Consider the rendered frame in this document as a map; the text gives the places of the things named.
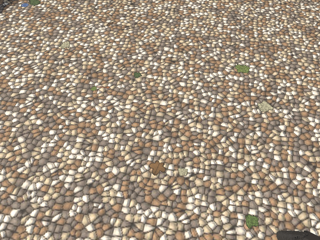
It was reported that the robot right hand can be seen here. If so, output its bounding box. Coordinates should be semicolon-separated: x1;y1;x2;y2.
276;230;320;240

